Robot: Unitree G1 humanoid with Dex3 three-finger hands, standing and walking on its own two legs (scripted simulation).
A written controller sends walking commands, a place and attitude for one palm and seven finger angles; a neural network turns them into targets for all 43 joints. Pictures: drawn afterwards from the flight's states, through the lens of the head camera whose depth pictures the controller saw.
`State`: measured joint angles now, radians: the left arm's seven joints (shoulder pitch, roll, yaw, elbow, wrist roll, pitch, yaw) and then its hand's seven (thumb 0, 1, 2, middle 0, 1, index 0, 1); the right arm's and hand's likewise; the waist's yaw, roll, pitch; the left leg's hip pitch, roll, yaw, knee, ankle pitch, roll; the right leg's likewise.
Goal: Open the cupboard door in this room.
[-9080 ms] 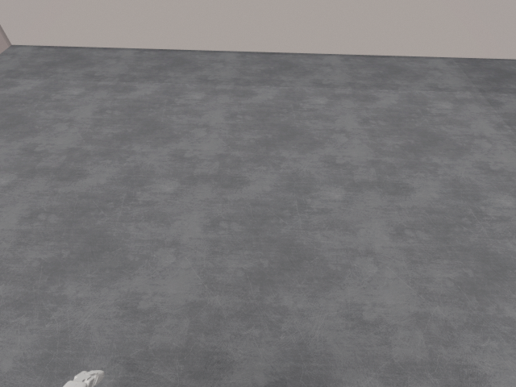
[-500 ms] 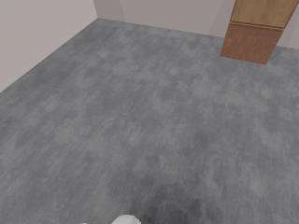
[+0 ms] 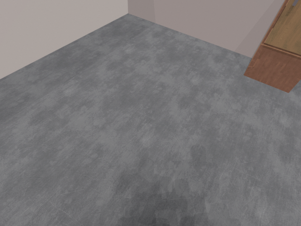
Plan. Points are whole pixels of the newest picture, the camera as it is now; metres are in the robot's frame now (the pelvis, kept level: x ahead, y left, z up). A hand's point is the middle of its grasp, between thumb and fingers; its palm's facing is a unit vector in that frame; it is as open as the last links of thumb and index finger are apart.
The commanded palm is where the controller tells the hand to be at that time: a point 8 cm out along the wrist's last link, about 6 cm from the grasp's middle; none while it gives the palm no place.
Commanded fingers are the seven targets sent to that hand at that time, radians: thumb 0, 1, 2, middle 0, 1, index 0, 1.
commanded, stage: turn or walk to find it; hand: left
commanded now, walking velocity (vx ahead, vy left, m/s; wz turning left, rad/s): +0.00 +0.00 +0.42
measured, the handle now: out of the picture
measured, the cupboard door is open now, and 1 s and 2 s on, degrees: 0 0 0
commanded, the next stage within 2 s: none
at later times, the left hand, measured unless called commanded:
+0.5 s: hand out of the picture -0.02 +0.22 -0.20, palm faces +0.23 -0.95 -0.21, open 7.4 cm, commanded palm none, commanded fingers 0.00 0.90 0.90 -0.20 -0.30 -0.20 -0.30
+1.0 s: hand out of the picture -0.03 +0.19 -0.15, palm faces +0.39 -0.88 -0.26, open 7.4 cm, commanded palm none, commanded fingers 0.00 0.90 0.90 -0.20 -0.30 -0.20 -0.30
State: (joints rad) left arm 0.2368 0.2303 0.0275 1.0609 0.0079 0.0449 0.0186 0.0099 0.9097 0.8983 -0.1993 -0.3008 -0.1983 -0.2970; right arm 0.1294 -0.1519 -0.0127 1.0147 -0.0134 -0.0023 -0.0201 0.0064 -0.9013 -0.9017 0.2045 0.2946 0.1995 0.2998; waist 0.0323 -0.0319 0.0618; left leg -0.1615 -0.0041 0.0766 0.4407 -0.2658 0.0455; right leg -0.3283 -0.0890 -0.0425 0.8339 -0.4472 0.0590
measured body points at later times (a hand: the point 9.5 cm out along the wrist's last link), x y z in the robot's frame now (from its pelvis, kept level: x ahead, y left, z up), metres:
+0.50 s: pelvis -0.04 +0.02 -0.02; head -0.01 +0.04 +0.43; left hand -0.03 +0.27 -0.18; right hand +0.07 -0.23 -0.16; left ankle -0.04 +0.12 -0.74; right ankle -0.01 -0.13 -0.73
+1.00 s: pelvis -0.05 -0.02 -0.01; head -0.01 -0.04 +0.44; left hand -0.06 +0.24 -0.13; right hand +0.09 -0.23 -0.17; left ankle -0.07 +0.11 -0.70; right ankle -0.03 -0.12 -0.74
